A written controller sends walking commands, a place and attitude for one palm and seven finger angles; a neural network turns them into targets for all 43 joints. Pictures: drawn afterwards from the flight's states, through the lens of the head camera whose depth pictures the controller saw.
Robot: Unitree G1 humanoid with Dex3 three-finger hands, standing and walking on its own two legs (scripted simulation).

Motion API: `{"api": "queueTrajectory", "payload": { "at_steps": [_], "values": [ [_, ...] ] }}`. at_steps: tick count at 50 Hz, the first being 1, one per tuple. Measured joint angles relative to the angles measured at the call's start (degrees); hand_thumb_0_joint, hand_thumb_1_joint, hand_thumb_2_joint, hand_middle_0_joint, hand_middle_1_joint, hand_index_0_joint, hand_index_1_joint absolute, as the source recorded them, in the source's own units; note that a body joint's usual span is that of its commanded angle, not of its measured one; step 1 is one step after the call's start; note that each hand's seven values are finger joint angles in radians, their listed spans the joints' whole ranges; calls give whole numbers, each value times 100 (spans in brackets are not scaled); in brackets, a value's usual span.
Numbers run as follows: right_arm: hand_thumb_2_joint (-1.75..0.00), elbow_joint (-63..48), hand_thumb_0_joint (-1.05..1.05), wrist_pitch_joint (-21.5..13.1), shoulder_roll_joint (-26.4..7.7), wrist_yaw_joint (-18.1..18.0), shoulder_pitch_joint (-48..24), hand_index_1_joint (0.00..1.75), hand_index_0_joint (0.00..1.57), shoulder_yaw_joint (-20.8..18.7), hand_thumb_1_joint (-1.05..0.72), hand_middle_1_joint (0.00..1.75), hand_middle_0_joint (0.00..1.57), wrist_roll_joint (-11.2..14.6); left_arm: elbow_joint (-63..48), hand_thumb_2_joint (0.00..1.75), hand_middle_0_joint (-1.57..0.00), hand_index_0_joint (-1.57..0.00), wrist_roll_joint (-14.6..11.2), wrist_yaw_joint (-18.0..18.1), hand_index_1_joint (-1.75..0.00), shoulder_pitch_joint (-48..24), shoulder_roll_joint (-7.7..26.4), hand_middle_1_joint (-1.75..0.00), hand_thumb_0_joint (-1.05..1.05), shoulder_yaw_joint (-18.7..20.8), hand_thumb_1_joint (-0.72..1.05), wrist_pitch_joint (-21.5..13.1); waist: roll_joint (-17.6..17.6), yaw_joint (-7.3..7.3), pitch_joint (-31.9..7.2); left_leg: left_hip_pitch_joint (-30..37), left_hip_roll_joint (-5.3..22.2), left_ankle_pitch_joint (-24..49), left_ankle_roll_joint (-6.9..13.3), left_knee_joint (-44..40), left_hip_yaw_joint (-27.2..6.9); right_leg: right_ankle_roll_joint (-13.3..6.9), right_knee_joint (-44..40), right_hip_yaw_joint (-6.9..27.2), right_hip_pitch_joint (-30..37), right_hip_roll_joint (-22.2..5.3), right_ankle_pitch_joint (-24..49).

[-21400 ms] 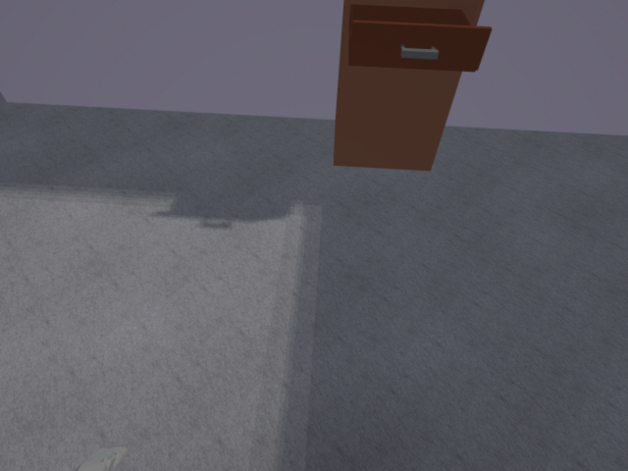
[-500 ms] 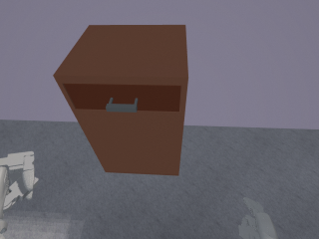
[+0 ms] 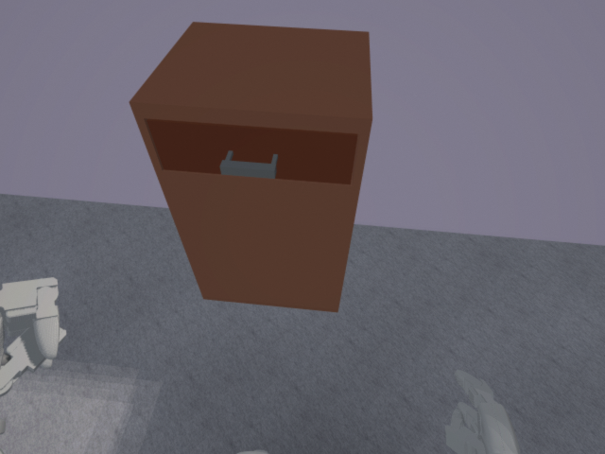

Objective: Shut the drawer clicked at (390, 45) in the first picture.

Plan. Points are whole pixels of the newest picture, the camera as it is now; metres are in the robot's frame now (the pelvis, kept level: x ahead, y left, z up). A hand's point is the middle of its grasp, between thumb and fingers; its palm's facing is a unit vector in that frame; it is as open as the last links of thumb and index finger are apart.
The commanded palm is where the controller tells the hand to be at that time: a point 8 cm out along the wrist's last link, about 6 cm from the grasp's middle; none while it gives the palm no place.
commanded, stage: step back with the hand held close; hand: left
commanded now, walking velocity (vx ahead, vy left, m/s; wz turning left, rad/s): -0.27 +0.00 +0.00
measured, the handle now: (250, 163) +0.70 +0.17 -0.05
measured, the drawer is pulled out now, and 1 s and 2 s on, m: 0.00 0.00 0.00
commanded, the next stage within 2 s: stop stepping back and stand still in 0.38 s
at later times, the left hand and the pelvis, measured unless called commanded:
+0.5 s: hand out of the picture +0.08 +0.24 +0.18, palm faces +0.40 -0.77 -0.49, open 3.2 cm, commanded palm +0.02 +0.27 +0.19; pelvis -0.09 -0.02 +0.00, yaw +5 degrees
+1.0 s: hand out of the picture +0.02 +0.25 +0.17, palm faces +0.38 -0.83 -0.40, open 3.3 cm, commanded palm -0.06 +0.28 +0.19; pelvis -0.19 +0.00 +0.01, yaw -1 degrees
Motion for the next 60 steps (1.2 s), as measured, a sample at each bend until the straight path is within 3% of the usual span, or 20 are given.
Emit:
{"api": "queueTrajectory", "payload": {
  "at_steps": [7,11,15,17,19,21,23,25,28,32,34,38,41,43,47,49,51,55,57,60],
  "values": [
    [-90,191,1,-88,-85,-19,144,30,20,-46,-90,30,20,-61,-369,90,-141,-141,-44,146,-160,-56,108,-160,1,-4,89,-211,-107,-107,68,-279,31,61,-65,102,-99,-28,-17,-84,-190,44,80],
    [-90,198,1,-171,-19,-65,247,30,20,-105,-90,30,20,-50,-338,90,-141,-141,60,133,-160,-184,370,-160,1,197,88,-285,-22,-317,99,-383,131,592,5,-68,-179,6,850,79,-283,316,-430],
    [-90,237,1,-257,122,-6,428,30,20,-125,-90,30,20,-38,-312,90,-141,-141,51,77,-160,-142,622,-160,1,480,88,-371,-32,-450,-206,-813,270,700,-17,-125,-42,-80,1104,181,319,524,-1120],
    [-90,228,1,-304,142,45,344,30,20,-114,-90,30,20,-63,-362,90,-141,-141,-33,58,-160,18,635,-160,1,654,89,-421,-108,-360,-283,-1097,285,729,-79,-148,123,-210,565,247,623,476,-1598],
    [-90,331,1,-321,88,96,51,30,20,-137,-90,30,20,-79,-390,90,-141,-141,-151,24,-160,116,463,-160,1,621,89,-474,21,-185,-75,-1195,392,852,-152,-221,126,-352,374,280,557,571,-1628],
    [-90,486,1,-274,79,114,-129,30,20,-134,-90,30,20,-52,-424,90,-141,-141,-177,10,-160,230,341,-160,1,433,89,-513,46,-38,102,-980,388,854,-215,-158,154,-219,294,317,604,585,-1206],
    [-90,556,1,-208,120,103,-112,30,20,-93,-90,30,20,-7,-523,90,-141,-141,-173,-35,-160,363,311,-160,1,274,89,-489,-79,86,-11,-572,279,898,-169,-111,257,-155,154,402,662,531,-1068],
    [-90,507,2,-173,173,43,-128,30,20,-56,-90,30,20,10,-580,90,-141,-141,-156,-87,-160,284,341,-160,1,200,88,-456,-224,118,-72,-327,191,847,-8,-538,277,-105,101,420,657,467,-969],
    [-90,327,2,-248,174,43,-336,30,20,-21,-90,30,20,-26,-481,90,-141,-141,-164,-90,-160,-42,404,-160,1,170,88,-384,-307,160,35,-150,210,1219,-23,-837,421,38,470,362,477,400,-1077],
    [-90,-28,1,-339,179,63,-465,30,20,-5,-90,30,20,-39,-155,90,-141,-141,-157,-77,-160,-199,395,-160,1,200,88,-94,-195,-41,-10,-216,195,1047,44,-779,495,-136,733,159,454,310,-1609],
    [-90,-148,1,-296,170,76,-433,30,20,3,-90,30,20,-7,-129,90,-141,-141,-170,-70,-160,-125,365,-160,1,189,89,47,-165,-105,-56,-457,155,248,-121,-367,455,-255,491,142,454,274,-1327],
    [-90,118,1,-104,128,149,-92,30,20,30,-90,30,20,-40,-418,90,-141,-141,-156,-32,-160,252,162,-160,1,45,88,172,-469,150,-361,-722,-45,-551,-332,1739,202,-338,254,281,333,17,-686],
    [-90,298,1,-110,56,66,252,30,20,75,-90,30,20,-57,-480,90,-141,-141,-134,95,-160,273,5,-160,1,-15,88,155,-544,224,-635,92,160,-632,-276,938,158,-189,208,93,199,-159,-828],
    [-90,332,1,-261,-80,-28,359,30,20,36,-90,30,20,-48,-395,90,-141,-142,-114,182,-160,-60,-53,-160,1,-49,88,163,-353,121,-619,550,316,-586,-248,4,-29,-137,617,-101,-84,-128,-1178],
    [-90,567,1,-425,199,-19,346,30,20,48,-90,30,20,-46,87,90,-141,-142,-43,263,-160,-758,117,-160,1,99,89,258,-555,-163,-163,572,180,-141,-268,-26,7,-116,2384,58,-698,-23,-1642],
    [-90,570,1,-462,338,103,481,30,20,112,-90,29,20,-42,18,90,-141,-141,-47,244,-160,-584,203,-160,1,168,89,327,-544,-347,-122,663,241,8,-270,-272,-25,-121,2504,-110,-753,26,-1546],
    [-90,540,1,-468,416,197,645,30,20,177,-90,30,20,-39,-255,90,-141,-141,-64,222,-160,-162,258,-160,1,178,89,323,-496,-438,-142,713,347,101,-305,-445,0,-144,2014,-306,-571,37,-1431],
    [-90,424,1,-351,431,218,942,30,20,217,-90,30,20,-97,-801,90,-141,-141,-21,185,-160,682,550,-160,1,220,89,195,-436,-442,-316,352,433,-371,-352,61,81,-345,469,-449,297,15,-1710],
    [-90,561,1,-240,331,194,806,30,20,142,-90,30,20,-97,-837,90,-141,-141,-23,146,-160,673,562,-160,1,204,89,146,-347,-301,-210,-71,397,-924,-299,1039,24,-430,378,-417,207,34,-733],
    [-90,872,2,-167,157,155,623,30,20,20,-90,30,20,-108,-576,90,-141,-141,-42,113,-160,375,470,-160,1,170,88,90,-245,-250,-76,-373,322,-970,-282,1855,116,-348,469,-490,322,-18,-670]
  ]
}}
